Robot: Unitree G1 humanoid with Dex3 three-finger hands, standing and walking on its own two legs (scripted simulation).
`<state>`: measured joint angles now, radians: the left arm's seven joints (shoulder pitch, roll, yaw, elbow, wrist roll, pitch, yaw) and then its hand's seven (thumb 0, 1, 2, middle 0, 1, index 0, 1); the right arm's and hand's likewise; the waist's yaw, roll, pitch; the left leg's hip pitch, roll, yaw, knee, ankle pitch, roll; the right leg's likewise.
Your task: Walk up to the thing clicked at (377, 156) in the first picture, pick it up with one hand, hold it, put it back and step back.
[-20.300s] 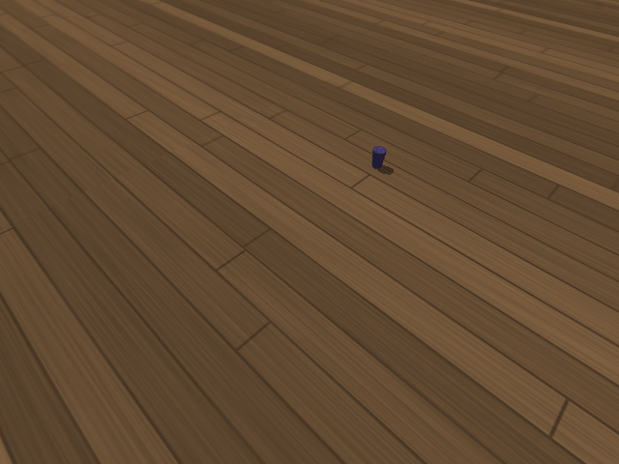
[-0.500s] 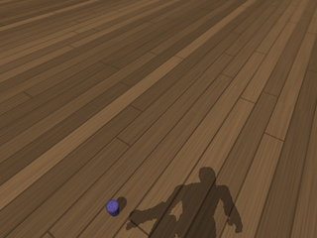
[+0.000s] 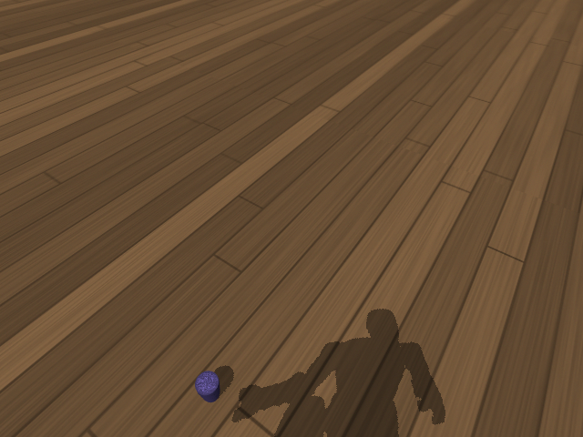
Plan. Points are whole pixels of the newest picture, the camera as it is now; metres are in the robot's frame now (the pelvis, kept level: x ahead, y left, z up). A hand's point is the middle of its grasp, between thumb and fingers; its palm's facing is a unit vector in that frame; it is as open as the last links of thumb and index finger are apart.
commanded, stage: stand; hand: left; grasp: from above
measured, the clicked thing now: (209, 388) +0.45 +0.25 -0.73
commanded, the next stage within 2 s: rise first in 0.80 s
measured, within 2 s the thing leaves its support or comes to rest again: neither
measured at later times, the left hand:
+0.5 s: hand out of the picture +0.07 +0.25 -0.16, palm faces -0.03 -0.94 -0.35, open 7.4 cm
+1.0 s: hand out of the picture +0.10 +0.25 -0.16, palm faces +0.03 -0.94 -0.33, open 7.6 cm
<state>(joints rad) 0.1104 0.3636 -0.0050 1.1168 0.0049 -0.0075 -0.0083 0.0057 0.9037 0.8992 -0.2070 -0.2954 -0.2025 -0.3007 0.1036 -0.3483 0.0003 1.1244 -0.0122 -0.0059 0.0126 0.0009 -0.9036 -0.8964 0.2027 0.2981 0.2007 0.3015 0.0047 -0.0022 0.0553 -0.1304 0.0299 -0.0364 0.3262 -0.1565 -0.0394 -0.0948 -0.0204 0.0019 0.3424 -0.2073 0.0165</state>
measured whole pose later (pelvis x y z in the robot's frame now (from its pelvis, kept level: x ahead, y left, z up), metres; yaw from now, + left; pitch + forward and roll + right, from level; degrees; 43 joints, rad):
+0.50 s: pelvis +0.00 +0.00 +0.00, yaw +0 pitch -2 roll +0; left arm 0.12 0.36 0.00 1.12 0.01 -0.01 -0.01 0.01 0.90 0.90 -0.21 -0.30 -0.20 -0.30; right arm 0.12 -0.35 0.00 1.13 -0.01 0.00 0.01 0.00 -0.90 -0.90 0.20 0.30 0.20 0.30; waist 0.00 0.00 0.06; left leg -0.13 0.03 -0.03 0.32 -0.16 -0.04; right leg -0.10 -0.02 0.01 0.34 -0.21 0.01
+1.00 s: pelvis +0.00 +0.00 +0.00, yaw +0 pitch +0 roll +0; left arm 0.08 0.33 0.04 1.06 -0.01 -0.03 0.01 0.01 0.83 0.92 -0.20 -0.36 -0.19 -0.37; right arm 0.17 -0.34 0.00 0.97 0.03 -0.03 -0.02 0.00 -0.93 -0.90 0.20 0.30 0.20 0.30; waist 0.00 0.00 0.06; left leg -0.23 0.03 -0.04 0.41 -0.19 -0.04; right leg -0.19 -0.02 0.00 0.42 -0.24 0.01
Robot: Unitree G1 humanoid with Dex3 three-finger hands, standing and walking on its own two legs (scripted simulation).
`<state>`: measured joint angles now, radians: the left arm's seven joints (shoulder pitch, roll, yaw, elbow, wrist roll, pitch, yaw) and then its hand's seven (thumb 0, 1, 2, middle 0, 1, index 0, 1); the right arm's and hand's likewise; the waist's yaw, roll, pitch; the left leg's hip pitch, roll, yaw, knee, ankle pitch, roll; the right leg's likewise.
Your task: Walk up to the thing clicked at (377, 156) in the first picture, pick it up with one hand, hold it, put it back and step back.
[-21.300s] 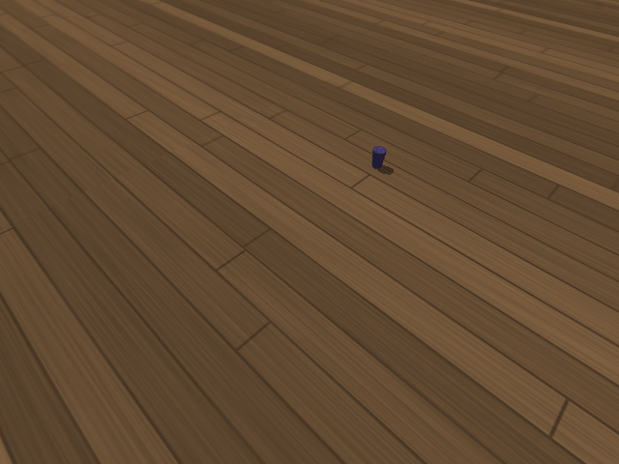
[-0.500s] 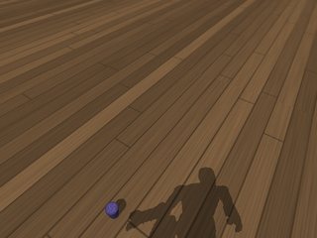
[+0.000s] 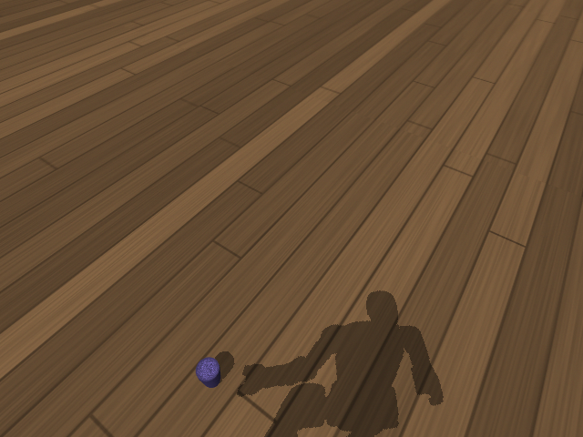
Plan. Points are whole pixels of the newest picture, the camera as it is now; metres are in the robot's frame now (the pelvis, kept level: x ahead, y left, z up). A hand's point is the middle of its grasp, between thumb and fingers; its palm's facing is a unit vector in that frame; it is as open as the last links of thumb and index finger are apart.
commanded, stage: rise first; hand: left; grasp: from above
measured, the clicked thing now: (210, 374) +0.45 +0.25 -0.72
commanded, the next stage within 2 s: none
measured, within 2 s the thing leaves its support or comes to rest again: neither
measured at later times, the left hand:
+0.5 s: hand out of the picture +0.15 +0.26 -0.21, palm faces -0.13 -0.89 -0.43, open 13.7 cm
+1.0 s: hand out of the picture +0.14 +0.27 -0.24, palm faces -0.22 -0.84 -0.50, open 14.1 cm
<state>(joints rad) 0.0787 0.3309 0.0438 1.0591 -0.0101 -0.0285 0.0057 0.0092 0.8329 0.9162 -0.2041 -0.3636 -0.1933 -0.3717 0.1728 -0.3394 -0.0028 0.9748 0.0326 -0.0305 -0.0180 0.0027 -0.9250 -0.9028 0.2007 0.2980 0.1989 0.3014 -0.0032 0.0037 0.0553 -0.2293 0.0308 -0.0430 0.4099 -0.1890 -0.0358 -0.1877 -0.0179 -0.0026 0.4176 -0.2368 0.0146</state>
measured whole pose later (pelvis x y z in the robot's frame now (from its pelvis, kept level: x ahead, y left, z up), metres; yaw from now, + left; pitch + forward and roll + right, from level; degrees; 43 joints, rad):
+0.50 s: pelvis +0.00 +0.02 -0.06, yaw -1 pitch +14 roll -1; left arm 0.14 0.30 0.14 0.66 0.22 0.16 0.01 0.00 -0.45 0.97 -0.08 -1.05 -0.08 -1.05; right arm 0.22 -0.24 -0.05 0.63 0.01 -0.10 -0.01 0.01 -0.91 -0.90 0.20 0.30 0.20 0.30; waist -0.01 -0.01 -0.07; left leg -0.76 0.03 -0.03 0.96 -0.45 -0.02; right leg -0.71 -0.01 0.02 0.94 -0.48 0.04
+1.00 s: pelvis +0.00 +0.02 -0.11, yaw -1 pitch +21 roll -3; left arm 0.32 0.32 0.11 0.31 0.30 0.26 0.02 0.00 -0.53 0.96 -0.08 -1.06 -0.08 -1.06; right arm 0.19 -0.22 -0.03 0.53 -0.01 -0.14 -0.01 0.01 -0.91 -0.90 0.20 0.30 0.20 0.30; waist -0.03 0.01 -0.14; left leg -1.06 0.03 -0.07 1.26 -0.56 -0.02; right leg -0.98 0.00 0.00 1.21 -0.59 0.04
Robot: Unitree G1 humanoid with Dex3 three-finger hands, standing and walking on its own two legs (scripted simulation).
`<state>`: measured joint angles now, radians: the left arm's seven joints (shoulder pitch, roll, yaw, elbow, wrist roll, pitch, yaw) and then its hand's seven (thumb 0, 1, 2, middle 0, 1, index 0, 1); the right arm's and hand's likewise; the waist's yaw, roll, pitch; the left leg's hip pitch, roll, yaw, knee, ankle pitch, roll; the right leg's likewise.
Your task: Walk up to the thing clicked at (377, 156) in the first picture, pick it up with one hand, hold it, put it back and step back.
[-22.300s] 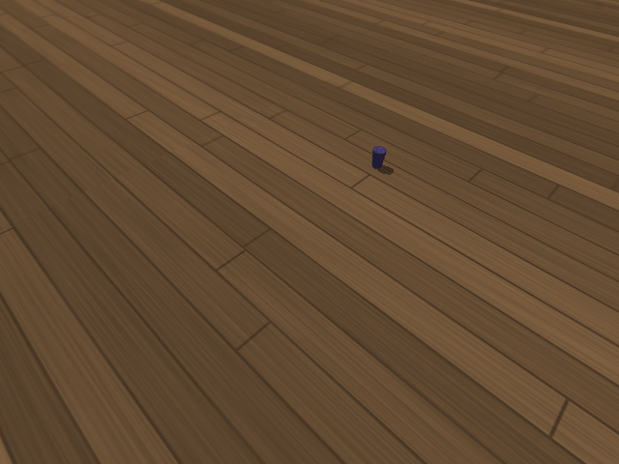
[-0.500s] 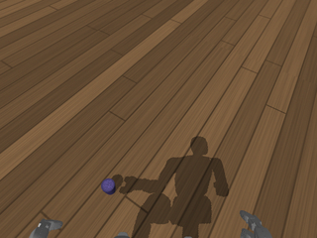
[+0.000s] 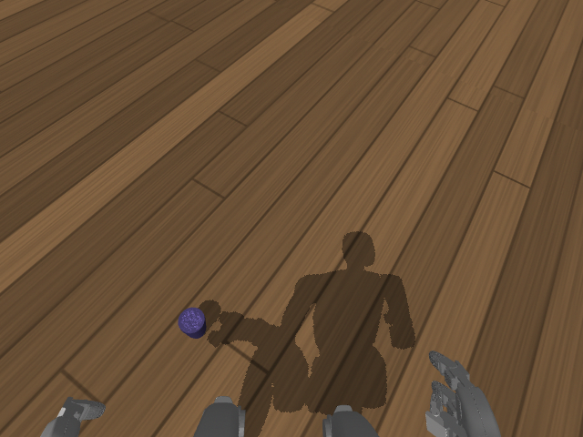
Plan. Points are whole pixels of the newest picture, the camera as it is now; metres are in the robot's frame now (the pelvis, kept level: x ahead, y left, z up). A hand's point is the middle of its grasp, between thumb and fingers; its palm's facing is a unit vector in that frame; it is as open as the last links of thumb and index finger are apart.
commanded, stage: rise first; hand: left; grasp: from above
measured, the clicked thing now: (194, 325) +0.45 +0.25 -0.61
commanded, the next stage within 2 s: none
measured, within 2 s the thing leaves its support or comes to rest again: neither
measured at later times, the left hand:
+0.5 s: hand (128, 388) +0.25 +0.29 -0.31, palm faces -0.43 -0.42 -0.80, open 14.0 cm
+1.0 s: hand (149, 353) +0.33 +0.30 -0.42, palm faces -0.46 -0.09 -0.88, open 14.0 cm
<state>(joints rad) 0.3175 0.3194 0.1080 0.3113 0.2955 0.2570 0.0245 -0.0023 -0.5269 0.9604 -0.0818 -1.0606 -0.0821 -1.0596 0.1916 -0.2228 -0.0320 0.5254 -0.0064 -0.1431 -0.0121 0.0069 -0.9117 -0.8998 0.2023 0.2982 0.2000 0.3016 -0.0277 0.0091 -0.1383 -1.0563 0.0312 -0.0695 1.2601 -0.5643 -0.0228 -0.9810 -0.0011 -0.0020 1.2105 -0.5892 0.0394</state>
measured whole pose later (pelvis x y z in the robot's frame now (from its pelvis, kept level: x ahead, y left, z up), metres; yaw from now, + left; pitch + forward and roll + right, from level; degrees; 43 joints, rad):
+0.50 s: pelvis -0.06 +0.00 -0.17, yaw -2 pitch +33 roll -3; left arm -0.27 0.51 0.12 0.74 0.73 -0.07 0.13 0.00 -0.54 0.98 -0.10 -1.07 -0.10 -1.07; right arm 0.06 -0.28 -0.05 0.65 -0.01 -0.17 0.03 0.00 -0.92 -0.90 0.20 0.30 0.20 0.30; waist -0.03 0.02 -0.17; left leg -1.80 0.02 -0.09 1.87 -0.65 -0.04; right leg -1.73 0.02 0.01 1.85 -0.70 0.05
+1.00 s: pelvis -0.09 +0.00 -0.28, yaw -6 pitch +33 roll -7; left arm -0.69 0.71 0.13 1.12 1.12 -0.27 0.23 0.00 -0.51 1.01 -0.09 -1.02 -0.09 -1.02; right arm 0.15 -0.27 -0.03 0.75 -0.07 -0.02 0.08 0.00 -0.89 -0.90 0.20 0.30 0.20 0.30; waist -0.10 -0.01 -0.10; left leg -2.18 0.00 -0.15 2.23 -0.63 -0.04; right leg -2.08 0.05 -0.01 2.18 -0.69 0.06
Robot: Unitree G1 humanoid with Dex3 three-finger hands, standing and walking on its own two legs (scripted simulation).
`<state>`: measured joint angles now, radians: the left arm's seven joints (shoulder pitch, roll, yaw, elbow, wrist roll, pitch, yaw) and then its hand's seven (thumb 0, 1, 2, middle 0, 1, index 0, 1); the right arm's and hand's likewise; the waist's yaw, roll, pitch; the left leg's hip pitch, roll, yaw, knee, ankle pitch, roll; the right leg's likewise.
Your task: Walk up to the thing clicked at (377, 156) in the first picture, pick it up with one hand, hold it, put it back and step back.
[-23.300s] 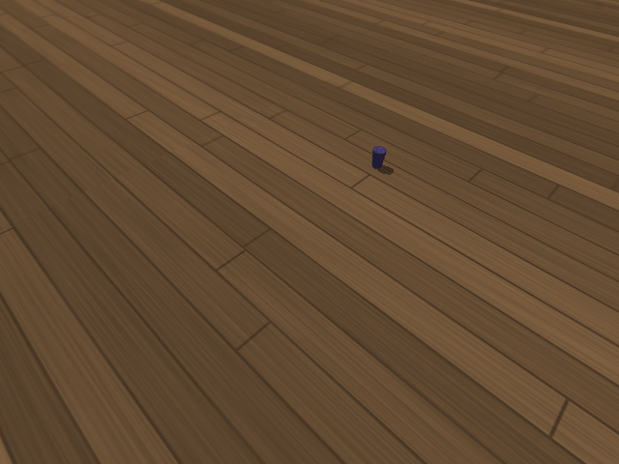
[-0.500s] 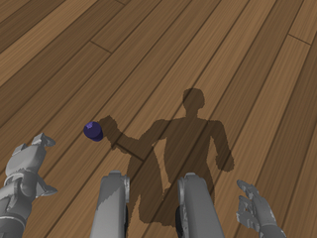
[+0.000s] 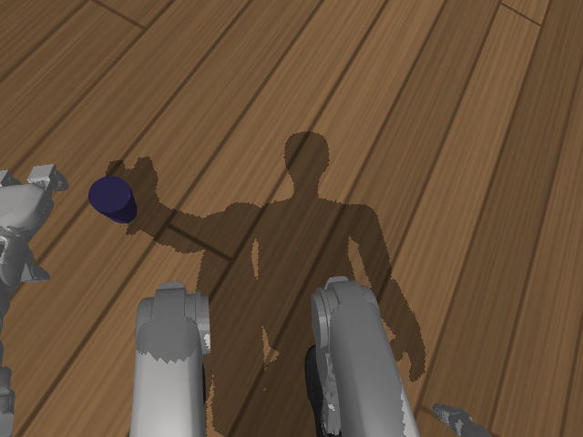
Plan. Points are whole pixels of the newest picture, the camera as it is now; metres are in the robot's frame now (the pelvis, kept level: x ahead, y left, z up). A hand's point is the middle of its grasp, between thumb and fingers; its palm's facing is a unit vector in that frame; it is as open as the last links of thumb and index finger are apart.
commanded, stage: rise first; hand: left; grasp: from above
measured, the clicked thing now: (117, 203) +0.51 +0.30 -0.33
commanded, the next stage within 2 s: none
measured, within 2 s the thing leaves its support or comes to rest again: neither
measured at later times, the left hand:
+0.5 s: hand (54, 217) +0.44 +0.34 -0.19, palm faces -0.44 -0.06 -0.90, open 14.0 cm
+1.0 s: hand (68, 212) +0.45 +0.33 -0.21, palm faces -0.44 -0.08 -0.89, open 14.2 cm
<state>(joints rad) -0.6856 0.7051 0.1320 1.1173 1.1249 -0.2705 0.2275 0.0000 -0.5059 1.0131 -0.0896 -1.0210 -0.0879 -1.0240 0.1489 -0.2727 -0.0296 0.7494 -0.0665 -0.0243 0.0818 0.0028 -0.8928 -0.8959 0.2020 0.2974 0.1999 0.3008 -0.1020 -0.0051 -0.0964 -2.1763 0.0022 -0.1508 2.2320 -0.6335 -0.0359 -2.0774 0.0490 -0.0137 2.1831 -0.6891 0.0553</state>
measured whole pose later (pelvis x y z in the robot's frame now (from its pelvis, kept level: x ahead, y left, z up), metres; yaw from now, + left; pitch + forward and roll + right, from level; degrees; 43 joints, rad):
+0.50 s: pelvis +0.01 +0.01 -0.03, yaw -2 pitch +34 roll -9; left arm -0.87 0.76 0.11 1.32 1.27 -0.27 0.34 0.00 -0.51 0.99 -0.09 -1.02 -0.09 -1.01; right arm 0.12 -0.25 0.02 0.75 -0.12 -0.02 0.12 0.00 -0.91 -0.90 0.20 0.30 0.20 0.30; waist -0.16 -0.02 -0.08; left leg -2.29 -0.01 -0.16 2.34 -0.65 -0.01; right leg -2.16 0.05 -0.02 2.27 -0.71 0.05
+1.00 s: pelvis +0.01 +0.01 -0.05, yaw -3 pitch +33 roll -10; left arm -0.91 0.82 0.14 1.40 1.28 -0.27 0.37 0.00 -0.55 1.03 -0.08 -1.02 -0.07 -1.03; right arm 0.13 -0.26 0.06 0.74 -0.14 -0.02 0.14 0.00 -0.91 -0.90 0.20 0.30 0.20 0.30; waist -0.20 -0.03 -0.05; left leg -2.32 0.00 -0.18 2.39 -0.66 -0.03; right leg -2.20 0.07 -0.03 2.31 -0.71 0.06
